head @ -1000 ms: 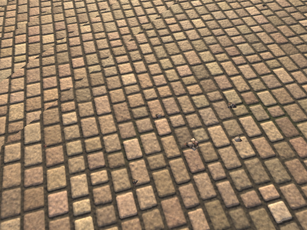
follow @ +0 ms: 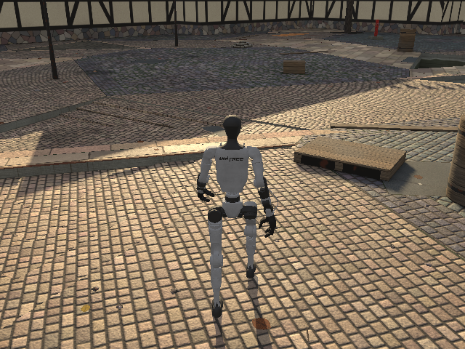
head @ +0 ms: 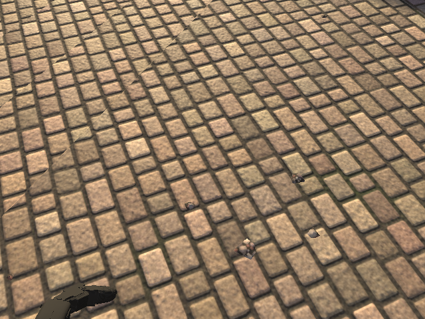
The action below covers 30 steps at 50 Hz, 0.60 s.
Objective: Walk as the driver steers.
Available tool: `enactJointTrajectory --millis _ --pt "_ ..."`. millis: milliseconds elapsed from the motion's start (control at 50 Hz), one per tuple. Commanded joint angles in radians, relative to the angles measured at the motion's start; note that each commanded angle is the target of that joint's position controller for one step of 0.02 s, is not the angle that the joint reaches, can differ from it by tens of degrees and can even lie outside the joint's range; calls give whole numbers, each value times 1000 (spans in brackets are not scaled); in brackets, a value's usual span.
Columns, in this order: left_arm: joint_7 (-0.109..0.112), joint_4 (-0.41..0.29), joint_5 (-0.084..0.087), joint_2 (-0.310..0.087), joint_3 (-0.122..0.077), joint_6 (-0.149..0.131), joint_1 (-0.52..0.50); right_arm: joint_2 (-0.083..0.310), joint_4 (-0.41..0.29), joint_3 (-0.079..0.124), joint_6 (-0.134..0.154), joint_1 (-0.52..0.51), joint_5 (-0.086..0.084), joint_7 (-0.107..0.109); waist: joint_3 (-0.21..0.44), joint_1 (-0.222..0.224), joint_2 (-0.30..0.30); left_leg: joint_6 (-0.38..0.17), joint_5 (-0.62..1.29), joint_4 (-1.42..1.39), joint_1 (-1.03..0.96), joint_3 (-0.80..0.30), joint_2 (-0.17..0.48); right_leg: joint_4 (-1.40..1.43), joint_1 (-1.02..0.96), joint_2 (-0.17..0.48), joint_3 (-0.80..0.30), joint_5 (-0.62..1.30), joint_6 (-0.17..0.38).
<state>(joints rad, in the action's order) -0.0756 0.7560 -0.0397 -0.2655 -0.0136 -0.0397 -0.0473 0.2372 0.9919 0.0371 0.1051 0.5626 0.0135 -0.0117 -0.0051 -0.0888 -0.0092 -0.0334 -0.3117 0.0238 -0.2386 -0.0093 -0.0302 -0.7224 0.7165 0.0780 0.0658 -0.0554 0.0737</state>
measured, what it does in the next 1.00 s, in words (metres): walks ahead, turning left: right foot, then left foot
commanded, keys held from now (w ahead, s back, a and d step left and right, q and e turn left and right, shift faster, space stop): w+shift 0.16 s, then w+q+shift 0.84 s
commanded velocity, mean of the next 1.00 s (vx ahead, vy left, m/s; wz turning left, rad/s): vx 0.98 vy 0.00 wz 0.61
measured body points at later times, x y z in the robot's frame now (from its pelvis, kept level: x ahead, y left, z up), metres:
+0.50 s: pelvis +0.43 -0.05 -0.01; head +0.46 -0.05 +0.44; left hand +0.33 +0.18 -0.15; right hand +0.67 -0.25 -0.11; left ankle +0.65 +0.06 -0.68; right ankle +0.24 -0.12 -0.73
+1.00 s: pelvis +0.92 +0.04 -0.02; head +0.95 +0.06 +0.43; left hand +1.02 +0.37 -0.06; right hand +1.07 -0.24 -0.13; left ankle +0.67 +0.01 -0.71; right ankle +1.12 -0.01 -0.73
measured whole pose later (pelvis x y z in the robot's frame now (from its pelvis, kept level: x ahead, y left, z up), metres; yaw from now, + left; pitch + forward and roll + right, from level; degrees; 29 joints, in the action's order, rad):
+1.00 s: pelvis +0.92 +0.04 -0.02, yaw +38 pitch +3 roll +0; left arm 0.01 0.58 -0.04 -0.26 0.03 -0.09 -0.03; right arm 0.36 0.86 0.10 0.07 0.45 0.01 -0.01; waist -0.03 -0.12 0.01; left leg -0.13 -0.50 0.64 -0.02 -0.29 -0.15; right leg -0.55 0.53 0.05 -0.06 -0.08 -0.04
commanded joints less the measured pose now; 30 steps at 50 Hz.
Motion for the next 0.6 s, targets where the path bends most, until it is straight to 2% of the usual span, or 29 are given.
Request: enactJointTrajectory --millis 20,40,60,80,100,120,140,160,180,200,220,240,280,340,360,420,440,460,500,520,540,560,580,600 --pt "14 -91 5 -60 -8 -10 -92 186 -43 31 21 -60 -6 2 -122 79 105 -134 827 19 208 -7 240 83 -212 -77 72 -5 51" --pt "26 -78 4 -80 -17 -10 -28 206 -33 35 16 -51 -1 6 -59 113 133 -121 1088 143 167 11 251 74 -301 -119 85 -57 65" --pt "40 -39 6 -117 -33 -12 125 231 -25 41 5 -55 10 13 35 186 157 -106 1238 338 164 26 261 62 -459 -155 78 -130 82" --pt "56 30 9 -150 -53 -13 347 246 -25 46 -9 -81 12 21 139 291 142 -90 1208 601 242 46 241 113 -697 -169 71 -162 95" --pt "73 79 -8 -224 -81 -16 529 198 -42 35 -13 -87 20 22 233 351 71 -84 899 950 470 50 182 116 -963 -27 -90 -361 106" --pt "76 89 -39 -308 -98 -24 549 3 -94 -5 -3 -7 -10 -2 336 222 -246 -59 -94 1338 832 -5 8 295 -1166 282 -649 -818 182" --pt "62 87 -3 -265 -95 -25 511 111 -110 17 13 -74 -17 -4 342 237 -182 -97 -111 1433 926 -143 -18 512 -1096 291 -963 -930 175" --pt "61 93 -3 -212 -87 -30 398 141 -144 29 12 -186 -22 0 131 181 -116 -104 16 1431 1001 -107 49 509 -943 251 -770 -782 156" --pt "58 87 0 -149 -76 -42 343 127 -143 20 11 -207 -17 -4 62 151 -13 -103 87 1372 959 -91 97 507 -790 230 -600 -598 146" --pt "60 89 -4 -119 -68 -51 307 104 -133 16 -1 -199 -8 -10 27 109 6 -97 99 1328 900 -95 122 526 -670 193 -489 -505 118" --pt "63 103 -3 -80 -54 -59 305 78 -129 11 -19 -164 7 -21 6 66 -18 -86 104 1295 843 -102 139 556 -570 169 -402 -475 92" --pt "62 117 2 -55 -46 -69 316 57 -126 8 -39 -163 14 -31 -21 49 -39 -76 102 1272 824 -104 156 591 -510 159 -344 -454 78" --pt "59 141 21 -58 -46 -91 342 46 -152 6 -67 -232 15 -43 -96 40 -39 -61 157 1247 904 -94 167 648 -474 137 -220 -355 43" --pt "52 153 20 -49 -41 -107 383 46 -208 -1 -75 -388 0 -48 -159 68 -29 -59 326 1081 955 -26 143 691 -457 66 -5 -89 -17" --pt "53 154 19 -50 -39 -110 393 48 -215 -2 -73 -417 -7 -50 -154 74 -18 -63 378 1026 952 6 127 692 -477 44 53 -7 -28" --pt "70 178 28 -55 -27 -117 474 39 -268 -17 -60 -555 -1 -62 -177 105 14 -83 465 815 927 130 96 692 -575 46 156 360 -55" --pt "79 185 28 -67 -25 -115 496 37 -280 -21 -57 -581 -2 -65 -169 110 7 -95 481 751 903 164 75 684 -633 53 175 493 -69" --pt "91 185 28 -83 -23 -114 506 44 -280 -22 -55 -577 -2 -68 -143 100 -11 -109 491 702 865 199 39 641 -703 60 196 723 -88" --pt "123 170 22 -145 -34 -95 505 83 -266 -14 -58 -521 2 -67 -60 53 -78 -133 437 652 769 246 -37 476 -835 92 215 1120 -108" --pt "139 158 15 -177 -44 -78 486 114 -244 -4 -63 -433 2 -63 -1 -1 -105 -144 378 644 673 249 -73 345 -865 113 211 1250 -112" --pt "147 140 5 -203 -54 -58 445 157 -202 15 -67 -272 1 -57 76 -85 -120 -165 311 654 510 236 -101 136 -842 131 199 1318 -105" --pt "147 114 -9 -221 -64 -40 376 207 -135 42 -71 -42 1 -43 158 -191 -121 -212 232 635 298 161 -89 -154 -747 148 169 1263 -88" --pt "128 104 -6 -222 -75 -30 316 242 -100 72 -73 81 -11 -20 161 -251 -24 -270 176 535 143 62 -37 -591 -577 43 180 706 -72" --pt "102 39 -24 -42 -30 -57 273 281 -93 84 -85 -15 -18 -7 75 -104 233 -308 337 667 4 -162 84 -932 -137 -122 94 -413 -70"
Velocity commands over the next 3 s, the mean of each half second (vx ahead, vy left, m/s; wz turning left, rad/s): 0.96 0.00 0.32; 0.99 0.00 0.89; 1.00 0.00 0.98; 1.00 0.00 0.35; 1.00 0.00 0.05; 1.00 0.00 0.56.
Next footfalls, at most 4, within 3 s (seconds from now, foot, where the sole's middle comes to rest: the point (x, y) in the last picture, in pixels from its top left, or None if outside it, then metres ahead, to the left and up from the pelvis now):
0.10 right None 0.28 -0.12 -0.76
0.58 left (195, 250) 0.70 0.02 -0.76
0.98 right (190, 147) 1.16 0.01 -0.76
1.44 left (86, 132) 1.28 0.44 -0.76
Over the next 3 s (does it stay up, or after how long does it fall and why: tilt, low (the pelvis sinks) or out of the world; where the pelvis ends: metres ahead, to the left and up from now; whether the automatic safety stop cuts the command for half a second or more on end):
stays up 1.71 1.79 -0.10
